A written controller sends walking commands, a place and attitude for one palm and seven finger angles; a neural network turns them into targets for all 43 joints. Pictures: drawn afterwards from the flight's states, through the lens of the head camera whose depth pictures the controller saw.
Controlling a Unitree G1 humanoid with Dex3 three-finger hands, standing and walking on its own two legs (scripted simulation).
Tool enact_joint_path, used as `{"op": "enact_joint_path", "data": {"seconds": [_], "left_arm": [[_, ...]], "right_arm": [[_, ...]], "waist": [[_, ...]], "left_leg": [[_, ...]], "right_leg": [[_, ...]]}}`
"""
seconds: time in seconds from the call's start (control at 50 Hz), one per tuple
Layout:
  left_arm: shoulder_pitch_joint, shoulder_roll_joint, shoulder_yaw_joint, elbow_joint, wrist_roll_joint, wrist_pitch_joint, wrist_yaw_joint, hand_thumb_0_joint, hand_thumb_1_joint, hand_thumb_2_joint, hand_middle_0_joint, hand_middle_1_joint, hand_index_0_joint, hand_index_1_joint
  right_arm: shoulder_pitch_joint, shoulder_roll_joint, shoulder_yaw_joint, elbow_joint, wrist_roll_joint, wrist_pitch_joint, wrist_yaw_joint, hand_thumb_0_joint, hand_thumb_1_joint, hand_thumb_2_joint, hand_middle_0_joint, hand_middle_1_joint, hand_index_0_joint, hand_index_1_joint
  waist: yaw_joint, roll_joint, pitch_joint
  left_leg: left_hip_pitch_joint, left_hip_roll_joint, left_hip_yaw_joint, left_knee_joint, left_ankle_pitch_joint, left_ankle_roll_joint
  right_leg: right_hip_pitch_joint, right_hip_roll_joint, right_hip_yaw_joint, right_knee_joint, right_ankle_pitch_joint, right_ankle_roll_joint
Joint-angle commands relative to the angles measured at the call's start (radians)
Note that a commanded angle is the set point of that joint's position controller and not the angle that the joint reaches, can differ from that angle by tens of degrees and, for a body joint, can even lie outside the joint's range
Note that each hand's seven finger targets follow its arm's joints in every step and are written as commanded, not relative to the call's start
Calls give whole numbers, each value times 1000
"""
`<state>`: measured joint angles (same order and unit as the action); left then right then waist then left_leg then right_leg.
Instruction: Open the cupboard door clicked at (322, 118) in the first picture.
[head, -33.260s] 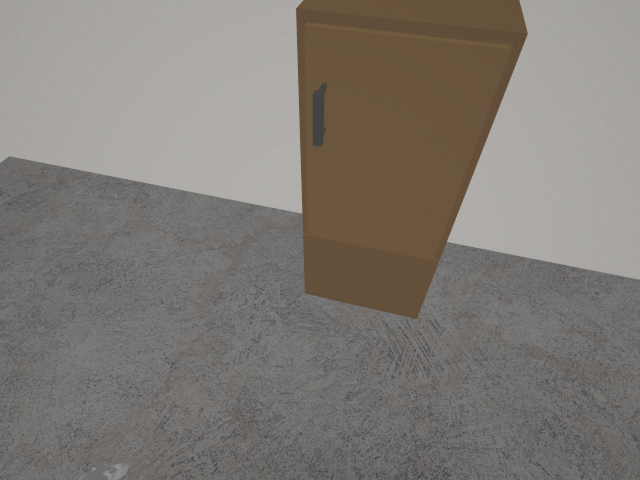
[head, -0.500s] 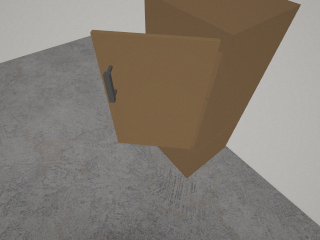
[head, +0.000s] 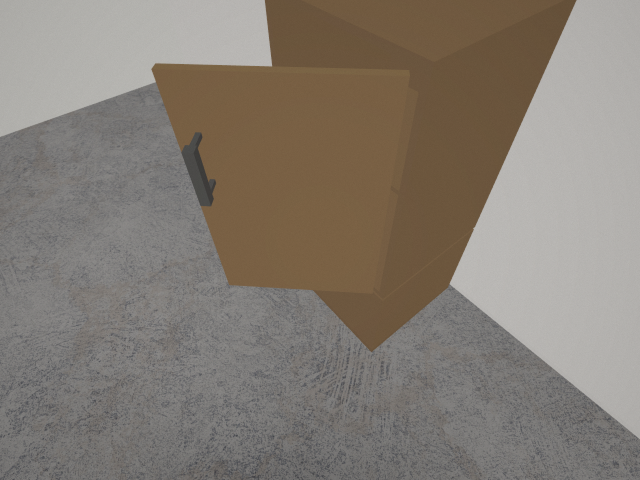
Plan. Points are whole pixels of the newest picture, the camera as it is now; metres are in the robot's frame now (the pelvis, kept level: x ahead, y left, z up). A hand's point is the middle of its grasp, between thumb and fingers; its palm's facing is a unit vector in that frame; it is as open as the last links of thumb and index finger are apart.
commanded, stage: come to a stop and stand still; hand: left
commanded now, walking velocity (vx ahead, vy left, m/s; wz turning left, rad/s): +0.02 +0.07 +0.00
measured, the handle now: (201, 170) +0.59 +0.25 +0.02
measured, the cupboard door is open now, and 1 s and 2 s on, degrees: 46 46 46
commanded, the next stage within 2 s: look again from close up in 0.62 s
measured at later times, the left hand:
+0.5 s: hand out of the picture +0.01 +0.22 -0.17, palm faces -0.02 -0.97 -0.25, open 7.3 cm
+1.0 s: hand out of the picture +0.02 +0.19 -0.17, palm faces -0.03 -0.98 -0.21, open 7.3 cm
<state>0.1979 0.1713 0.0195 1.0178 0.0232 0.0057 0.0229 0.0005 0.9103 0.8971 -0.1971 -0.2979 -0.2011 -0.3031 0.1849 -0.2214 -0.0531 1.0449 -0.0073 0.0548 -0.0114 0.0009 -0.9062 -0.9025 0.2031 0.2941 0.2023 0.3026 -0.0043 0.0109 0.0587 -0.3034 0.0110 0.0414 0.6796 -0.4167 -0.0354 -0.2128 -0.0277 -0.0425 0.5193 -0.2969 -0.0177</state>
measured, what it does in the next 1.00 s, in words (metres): stands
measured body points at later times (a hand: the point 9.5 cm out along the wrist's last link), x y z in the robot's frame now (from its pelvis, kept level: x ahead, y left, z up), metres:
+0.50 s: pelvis +0.00 +0.03 +0.00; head +0.00 +0.02 +0.45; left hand +0.02 +0.27 -0.15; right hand +0.00 -0.19 -0.17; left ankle -0.01 +0.12 -0.74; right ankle -0.01 -0.11 -0.74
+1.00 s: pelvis +0.00 +0.02 +0.00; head +0.02 +0.01 +0.45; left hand +0.03 +0.24 -0.15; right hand +0.02 -0.21 -0.16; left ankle -0.01 +0.12 -0.74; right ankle -0.01 -0.11 -0.74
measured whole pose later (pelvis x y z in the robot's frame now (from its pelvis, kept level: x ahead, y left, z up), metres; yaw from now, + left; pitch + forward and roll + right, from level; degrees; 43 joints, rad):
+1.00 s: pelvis +0.00 +0.02 +0.00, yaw -2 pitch -1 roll +1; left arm 0.25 0.16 -0.01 1.11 0.02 -0.01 0.03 0.00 0.91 0.90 -0.20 -0.30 -0.20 -0.30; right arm 0.24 -0.18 0.01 1.11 -0.01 -0.03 -0.02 0.00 -0.90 -0.90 0.20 0.29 0.20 0.30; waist 0.00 0.00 0.04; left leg -0.16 -0.01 0.08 0.45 -0.27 0.02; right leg -0.19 -0.03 0.00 0.49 -0.28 0.01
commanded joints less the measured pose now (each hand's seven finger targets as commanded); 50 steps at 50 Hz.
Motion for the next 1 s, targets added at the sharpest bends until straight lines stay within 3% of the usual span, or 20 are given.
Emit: {"op": "enact_joint_path", "data": {"seconds": [0.0,0.02,0.04,0.06,0.08,0.12,0.14,0.16,0.18,0.2,0.22,0.24,0.26,0.3,0.38,0.46,0.62,0.78,0.98], "left_arm": [[9,173,36,-23,-18,-25,6,0,900,900,-200,-300,-200,-300],[24,146,31,-19,-19,-24,2,0,900,900,-200,-300,-200,-300],[23,127,27,-19,-20,-19,3,0,900,900,-200,-300,-200,-300],[14,125,25,-13,-17,-13,4,0,900,900,-200,-300,-200,-300],[3,124,24,-3,-17,-6,4,0,900,900,-200,-300,-200,-300],[11,118,22,12,-17,-3,2,0,900,900,-200,-300,-200,-300],[183,125,8,57,-7,-41,51,0,900,900,-200,-300,-200,-300],[96,184,9,6,-8,-56,44,0,900,900,-200,-300,-200,-300],[52,179,11,-17,-9,-57,37,0,900,900,-200,-300,-200,-300],[42,164,5,-29,-10,-52,31,0,900,900,-200,-300,-200,-300],[49,149,3,-29,-8,-45,26,0,900,900,-200,-300,-200,-300],[68,134,-1,-19,-10,-40,24,0,900,900,-200,-300,-200,-300],[82,119,-5,-12,-10,-35,23,0,900,900,-200,-300,-200,-300],[89,99,-10,-4,-10,-25,19,0,900,900,-200,-300,-200,-300],[95,101,-11,4,-10,-23,13,0,900,900,-200,-300,-200,-300],[106,102,-10,14,-8,-21,12,0,900,900,-200,-300,-200,-300],[119,107,-9,36,-8,-28,14,0,900,900,-200,-300,-200,-300],[116,113,-6,52,-8,-32,14,0,900,900,-200,-300,-200,-300],[98,123,-4,56,-8,-32,12,0,900,900,-200,-300,-200,-300]], "right_arm": [[85,-39,9,-7,-6,-46,-6,0,-900,-900,200,300,200,300],[77,-56,8,-1,-8,-53,-8,0,-900,-900,200,300,200,300],[68,-77,11,-4,-12,-53,-12,0,-900,-900,200,300,200,300],[58,-75,13,2,-11,-51,-13,0,-900,-900,200,300,200,300],[53,-69,18,9,-11,-52,-12,0,-900,-900,200,300,200,300],[66,-61,24,23,-11,-55,-15,0,-900,-900,200,300,200,300],[-38,-74,27,-57,1,-82,-7,0,-900,-900,200,300,200,300],[79,-20,31,-77,-2,-71,-2,0,-900,-900,200,300,200,300],[125,-19,36,-63,-6,-70,0,0,-900,-900,200,300,200,300],[143,-23,37,-66,-7,-75,3,0,-900,-900,200,300,200,300],[155,-33,41,-67,-13,-84,3,0,-900,-900,200,300,200,300],[148,-43,42,-70,-11,-86,-1,0,-900,-900,200,300,200,300],[145,-52,43,-77,-10,-86,-6,0,-900,-900,200,300,200,300],[140,-59,43,-81,-8,-84,-9,0,-900,-900,200,300,200,300],[141,-67,44,-66,-9,-88,-10,0,-900,-900,200,300,200,300],[147,-71,44,-45,-10,-91,-11,0,-900,-900,200,300,200,300],[139,-62,46,-6,-6,-98,-15,0,-900,-900,200,300,200,300],[121,-63,43,23,-5,-101,-19,0,-900,-900,200,300,200,300],[97,-66,41,36,-6,-97,-20,0,-900,-900,200,300,200,300]], "waist": [[-4,-108,-74],[11,-20,-82],[20,14,-63],[21,-7,-47],[21,30,-25],[25,49,-9],[76,17,-19],[-18,10,-111],[-29,22,-129],[-31,77,-111],[-18,140,-100],[-5,128,-84],[1,79,-63],[2,18,1],[5,-10,26],[6,-1,29],[7,-27,-14],[5,-5,-32],[6,-4,-16]], "left_leg": [[146,24,-35,-293,255,11],[189,78,-86,-287,376,35],[141,119,-102,-288,375,49],[95,116,-109,-300,317,48],[71,102,-111,-329,281,45],[48,98,-115,-356,242,50],[68,83,-36,-109,299,24],[56,41,-43,-139,116,28],[88,46,-46,-179,133,31],[100,60,-67,-216,216,40],[90,90,-89,-228,329,62],[71,109,-111,-239,392,78],[54,114,-116,-251,378,87],[17,108,-123,-293,263,91],[22,99,-126,-345,185,91],[28,102,-129,-382,148,93],[100,94,-91,-341,284,92],[137,94,-73,-319,357,84],[141,97,-65,-322,322,76]], "right_leg": [[33,-186,163,-111,369,-72],[-2,-130,122,-99,284,-37],[13,-105,104,-130,206,-18],[30,-97,100,-154,139,-14],[36,-94,97,-156,97,-15],[62,-79,88,-163,75,-16],[29,-155,167,-135,510,-14],[61,-219,231,-138,386,-64],[26,-192,197,-120,233,-82],[-5,-142,149,-88,166,-69],[4,-93,88,-45,150,-48],[19,-65,63,-34,122,-33],[22,-53,54,-41,88,-26],[0,-48,59,-59,41,-20],[-11,-52,68,-65,44,-14],[-10,-54,67,-64,52,-11],[1,-72,88,-83,134,-9],[7,-77,102,-84,210,-12],[2,-80,112,-108,212,-16]]}}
